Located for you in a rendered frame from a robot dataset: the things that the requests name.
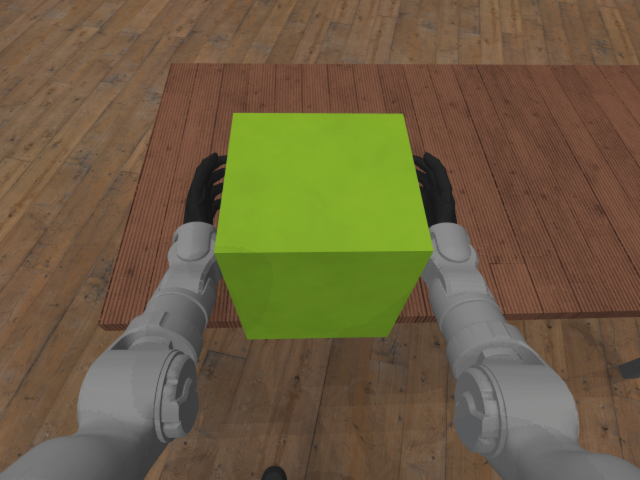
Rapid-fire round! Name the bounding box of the table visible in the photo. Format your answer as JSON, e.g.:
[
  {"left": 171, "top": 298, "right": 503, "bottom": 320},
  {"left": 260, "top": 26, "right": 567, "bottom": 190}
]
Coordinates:
[{"left": 97, "top": 63, "right": 640, "bottom": 379}]

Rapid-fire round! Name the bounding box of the carton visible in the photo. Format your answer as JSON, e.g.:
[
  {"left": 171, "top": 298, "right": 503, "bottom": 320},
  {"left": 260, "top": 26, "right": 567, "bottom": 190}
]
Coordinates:
[{"left": 214, "top": 113, "right": 434, "bottom": 340}]

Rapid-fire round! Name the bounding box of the robot left hand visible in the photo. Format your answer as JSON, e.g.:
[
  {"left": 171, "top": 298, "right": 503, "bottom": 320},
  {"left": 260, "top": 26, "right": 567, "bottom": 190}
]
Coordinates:
[{"left": 183, "top": 153, "right": 227, "bottom": 225}]

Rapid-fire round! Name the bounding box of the left robot forearm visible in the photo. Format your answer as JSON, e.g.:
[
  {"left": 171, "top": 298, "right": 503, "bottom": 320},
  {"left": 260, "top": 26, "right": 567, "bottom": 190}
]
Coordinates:
[{"left": 77, "top": 222, "right": 223, "bottom": 426}]

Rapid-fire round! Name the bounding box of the right robot forearm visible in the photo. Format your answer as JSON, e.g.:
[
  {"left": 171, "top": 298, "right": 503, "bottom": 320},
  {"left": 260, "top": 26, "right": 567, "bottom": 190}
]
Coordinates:
[{"left": 421, "top": 222, "right": 579, "bottom": 436}]

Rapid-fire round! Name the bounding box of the robot right hand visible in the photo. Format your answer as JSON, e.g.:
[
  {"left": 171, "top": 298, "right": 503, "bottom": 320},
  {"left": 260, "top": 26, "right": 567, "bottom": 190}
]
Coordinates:
[{"left": 412, "top": 152, "right": 457, "bottom": 228}]

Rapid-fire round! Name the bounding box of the left robot upper arm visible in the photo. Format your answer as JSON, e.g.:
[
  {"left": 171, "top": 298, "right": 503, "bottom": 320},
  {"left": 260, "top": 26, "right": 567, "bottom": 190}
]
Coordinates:
[{"left": 0, "top": 350, "right": 199, "bottom": 480}]

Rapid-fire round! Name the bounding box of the right robot upper arm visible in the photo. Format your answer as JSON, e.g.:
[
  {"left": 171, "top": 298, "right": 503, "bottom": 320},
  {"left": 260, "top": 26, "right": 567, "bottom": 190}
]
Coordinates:
[{"left": 454, "top": 363, "right": 640, "bottom": 480}]

